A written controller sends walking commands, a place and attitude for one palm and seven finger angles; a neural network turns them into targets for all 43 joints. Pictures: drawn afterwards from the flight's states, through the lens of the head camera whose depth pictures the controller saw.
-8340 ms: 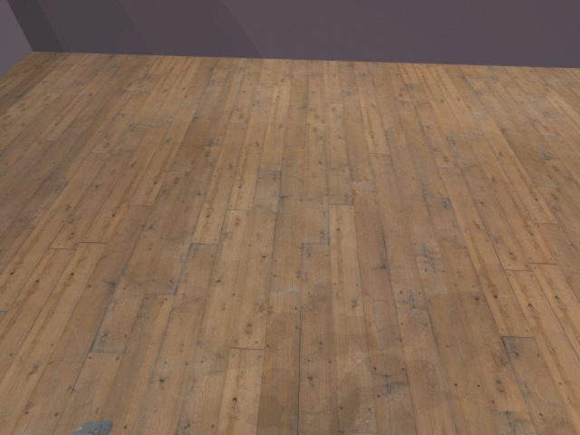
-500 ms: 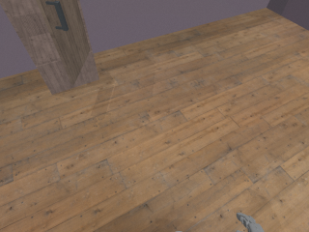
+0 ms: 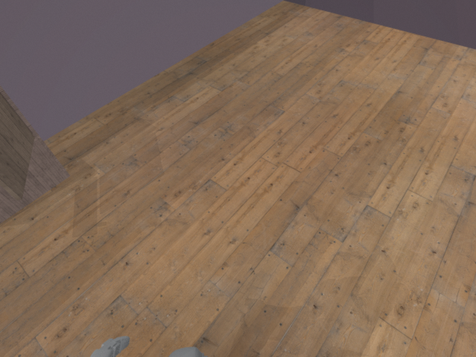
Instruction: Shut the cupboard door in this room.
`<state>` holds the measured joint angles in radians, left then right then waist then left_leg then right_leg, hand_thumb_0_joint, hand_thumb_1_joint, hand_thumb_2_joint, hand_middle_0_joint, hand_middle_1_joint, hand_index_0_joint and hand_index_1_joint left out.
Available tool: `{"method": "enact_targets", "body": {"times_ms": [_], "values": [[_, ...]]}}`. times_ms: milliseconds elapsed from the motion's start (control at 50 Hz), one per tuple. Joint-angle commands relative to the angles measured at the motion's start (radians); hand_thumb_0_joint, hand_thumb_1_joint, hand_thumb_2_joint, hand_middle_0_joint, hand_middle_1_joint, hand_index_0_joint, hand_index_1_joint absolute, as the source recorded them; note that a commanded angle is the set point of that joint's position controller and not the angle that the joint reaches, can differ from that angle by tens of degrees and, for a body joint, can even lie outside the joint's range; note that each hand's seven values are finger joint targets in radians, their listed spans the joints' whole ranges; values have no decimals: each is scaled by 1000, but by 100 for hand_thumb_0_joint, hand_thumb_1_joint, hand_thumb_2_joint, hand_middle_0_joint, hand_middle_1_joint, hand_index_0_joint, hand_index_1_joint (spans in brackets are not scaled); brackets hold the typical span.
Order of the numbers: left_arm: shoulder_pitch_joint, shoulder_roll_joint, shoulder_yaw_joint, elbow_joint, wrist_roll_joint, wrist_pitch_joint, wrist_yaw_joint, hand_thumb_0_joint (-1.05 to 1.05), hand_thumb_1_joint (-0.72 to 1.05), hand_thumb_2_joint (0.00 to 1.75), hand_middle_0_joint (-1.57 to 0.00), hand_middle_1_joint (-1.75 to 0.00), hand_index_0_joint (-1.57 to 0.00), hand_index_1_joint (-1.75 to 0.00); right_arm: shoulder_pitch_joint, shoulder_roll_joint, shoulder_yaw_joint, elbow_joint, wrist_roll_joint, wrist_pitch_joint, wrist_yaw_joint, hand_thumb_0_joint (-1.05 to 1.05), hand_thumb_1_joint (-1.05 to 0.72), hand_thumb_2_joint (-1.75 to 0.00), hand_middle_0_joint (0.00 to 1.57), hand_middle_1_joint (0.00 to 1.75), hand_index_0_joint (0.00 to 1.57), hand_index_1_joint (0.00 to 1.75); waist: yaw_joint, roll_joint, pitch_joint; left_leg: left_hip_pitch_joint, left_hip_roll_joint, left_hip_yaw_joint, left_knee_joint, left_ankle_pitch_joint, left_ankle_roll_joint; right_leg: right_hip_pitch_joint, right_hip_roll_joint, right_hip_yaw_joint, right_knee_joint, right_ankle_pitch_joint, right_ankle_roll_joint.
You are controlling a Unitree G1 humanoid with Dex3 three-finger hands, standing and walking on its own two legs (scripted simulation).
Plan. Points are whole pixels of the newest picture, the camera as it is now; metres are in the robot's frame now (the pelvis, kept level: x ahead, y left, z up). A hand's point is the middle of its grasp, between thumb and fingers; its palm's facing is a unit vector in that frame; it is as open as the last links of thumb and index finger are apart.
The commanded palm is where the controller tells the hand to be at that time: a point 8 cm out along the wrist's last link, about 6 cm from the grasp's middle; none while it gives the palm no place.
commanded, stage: walk around to get in front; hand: left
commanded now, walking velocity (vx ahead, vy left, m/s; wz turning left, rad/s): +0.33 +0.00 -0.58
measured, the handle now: out of the picture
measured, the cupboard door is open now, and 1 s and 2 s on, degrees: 56 56 56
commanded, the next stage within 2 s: walk to a spot facing it in 1.72 s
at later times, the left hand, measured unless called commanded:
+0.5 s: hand (138, 297) +0.26 +0.24 -0.16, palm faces -0.21 -0.96 -0.20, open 7.4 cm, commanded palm none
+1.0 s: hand (240, 198) +0.51 +0.02 -0.15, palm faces -0.40 -0.89 -0.21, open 7.2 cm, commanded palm none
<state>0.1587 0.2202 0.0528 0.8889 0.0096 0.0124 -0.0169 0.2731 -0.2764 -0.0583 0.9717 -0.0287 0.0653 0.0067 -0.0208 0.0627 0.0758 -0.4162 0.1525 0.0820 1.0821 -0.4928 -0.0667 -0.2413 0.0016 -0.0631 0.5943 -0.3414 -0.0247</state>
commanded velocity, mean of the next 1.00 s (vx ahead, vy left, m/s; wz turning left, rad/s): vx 0.36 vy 0.00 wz -0.33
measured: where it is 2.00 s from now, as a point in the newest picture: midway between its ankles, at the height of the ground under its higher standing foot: (308, 237)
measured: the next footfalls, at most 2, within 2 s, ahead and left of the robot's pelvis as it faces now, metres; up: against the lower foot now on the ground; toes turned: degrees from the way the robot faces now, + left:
left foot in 0.32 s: +0.23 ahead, +0.14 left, +0.00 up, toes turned -4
right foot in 0.82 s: +0.38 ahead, -0.20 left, +0.00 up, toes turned -33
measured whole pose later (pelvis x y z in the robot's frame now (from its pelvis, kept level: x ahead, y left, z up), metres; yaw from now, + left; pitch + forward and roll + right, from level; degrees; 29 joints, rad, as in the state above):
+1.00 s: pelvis +0.34 -0.10 +0.01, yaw -26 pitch -1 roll +0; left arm 0.15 0.17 0.06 1.00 0.00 -0.06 0.01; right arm 0.32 -0.17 -0.05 1.07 -0.03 -0.02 0.00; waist -0.04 0.02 0.07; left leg -0.47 0.16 0.08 1.19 -0.33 -0.04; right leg -0.28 0.02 -0.13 0.51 -0.22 -0.08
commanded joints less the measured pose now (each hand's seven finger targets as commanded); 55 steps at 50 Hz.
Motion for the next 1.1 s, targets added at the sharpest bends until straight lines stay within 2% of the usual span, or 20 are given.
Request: {"method": "enact_targets", "body": {"times_ms": [0,200,240,260,280,300,320,380,440,560,640,700,740,760,780,800,820,880,940,1080], "values": [[48,208,46,-34,8,-35,14,0,90,90,-20,-30,-20,-30,-100,-72,-26,-135,-3,-61,11,0,-90,-90,20,30,20,30,32,-212,6,-195,3,-26,-12,161,-20,50,-234,312,-375,-18,-128],[116,218,51,17,14,-57,13,0,90,90,-20,-30,-20,-30,-183,-44,-17,-189,11,-104,18,0,-90,-90,20,30,20,30,50,-216,-12,-48,-64,-17,-383,198,-9,72,-217,354,-319,123,-142],[73,210,55,19,12,-53,14,0,90,90,-20,-30,-20,-30,-78,-58,-24,-154,13,-117,7,0,-90,-90,20,30,20,30,-8,-163,-40,169,-86,-7,-529,253,-2,-16,-179,338,-226,125,-108],[46,182,51,10,8,-51,12,0,90,90,-20,-30,-20,-30,58,-97,-31,-110,10,-127,-7,0,-90,-90,20,30,20,30,-71,-82,-93,365,-77,-15,-620,266,5,-88,-107,281,-64,163,-74],[77,107,41,1,-2,-45,2,0,90,90,-20,-30,-20,-30,207,-205,-54,-70,-7,-136,-18,0,-90,-90,20,30,20,30,-118,187,-211,571,148,-272,-716,140,60,-226,23,160,244,-4,-21],[104,67,25,-22,-3,-47,-5,0,90,90,-20,-30,-20,-30,277,-265,-55,-56,-10,-128,-21,0,-90,-90,20,30,20,30,-112,323,-223,619,351,-542,-829,43,137,-404,72,80,498,-271,13],[76,92,31,-14,7,-46,-4,0,90,90,-20,-30,-20,-30,217,-224,-45,-58,-7,-122,-24,0,-90,-90,20,30,20,30,-101,246,-188,514,378,-574,-878,-104,164,-433,7,129,625,-232,3],[17,78,38,3,23,-32,-30,0,90,90,-20,-30,-20,-30,72,-81,-8,-81,-5,-132,-23,0,-90,-90,20,30,20,30,-24,66,44,230,253,-307,-921,-14,132,-416,-89,91,672,-11,12],[83,35,34,28,23,-10,-32,0,90,90,-20,-30,-20,-30,75,-43,-3,-57,5,-151,-30,0,-90,-90,20,30,20,30,17,87,-4,253,183,-91,-895,254,115,-379,-97,68,645,104,35],[-48,7,26,-16,26,1,-33,0,90,90,-20,-30,-20,-30,173,-23,-13,13,7,-158,-30,0,-90,-90,20,30,20,30,-3,29,28,384,200,26,-899,421,167,-513,-133,31,468,180,62],[-176,-9,14,-44,21,-11,-32,0,90,90,-20,-30,-20,-30,234,-19,-17,60,-3,-151,-25,0,-90,-90,20,30,20,30,-45,50,62,400,206,86,-870,514,166,-431,-117,-30,217,157,39],[-182,-11,12,-38,20,-25,-28,0,90,90,-20,-30,-20,-30,244,-32,-19,79,-6,-145,-24,0,-90,-90,20,30,20,30,-39,72,49,424,210,131,-808,688,152,-328,-71,-69,100,131,2],[-53,20,20,6,21,-38,-20,0,90,90,-20,-30,-20,-30,222,-49,-25,83,-1,-139,-24,0,-90,-90,20,30,20,30,26,60,-27,425,200,170,-628,933,130,-128,-18,-108,13,105,-33],[116,51,31,62,25,-50,-16,0,90,90,-20,-30,-20,-30,194,-61,-22,79,4,-137,-21,0,-90,-90,20,30,20,30,109,27,-120,379,160,210,-438,953,95,91,18,-134,-60,175,-42],[278,145,55,115,29,-62,-4,0,90,90,-20,-30,-20,-30,191,-34,-19,70,17,-139,-9,0,-90,-90,20,30,20,30,180,-101,-237,156,109,219,-183,702,61,392,-103,8,-71,211,-74],[383,270,84,148,19,-72,11,0,90,90,-20,-30,-20,-30,223,48,0,34,28,-141,-10,0,-90,-90,20,30,20,30,178,-330,-362,-169,-65,169,150,-71,10,637,-416,498,-151,338,-199],[348,298,85,145,-6,-64,18,0,90,90,-20,-30,-20,-30,156,19,-2,16,33,-134,-13,0,-90,-90,20,30,20,30,171,-272,-367,-213,-49,13,292,-91,32,557,-471,581,-254,305,-237],[119,136,36,101,-3,-72,26,0,90,90,-20,-30,-20,-30,64,31,-8,35,7,-121,-13,0,-90,-90,20,30,20,30,67,-82,-71,-190,45,-58,239,151,41,129,-348,345,-321,217,-164],[61,80,17,112,10,-85,29,0,90,90,-20,-30,-20,-30,165,71,-3,75,-2,-89,-8,0,-90,-90,20,30,20,30,-16,-132,-51,-70,40,-30,80,189,24,-47,-268,193,-381,184,-137],[134,77,13,141,8,-104,25,0,90,90,-20,-30,-20,-30,-32,53,-7,-9,-1,-89,17,0,-90,-90,20,30,20,30,15,-157,11,-171,30,-22,-195,306,8,40,-249,166,-441,127,-151]]}}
